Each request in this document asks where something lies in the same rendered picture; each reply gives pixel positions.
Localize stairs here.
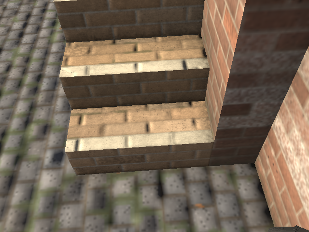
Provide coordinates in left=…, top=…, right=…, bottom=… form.
left=53, top=0, right=214, bottom=176

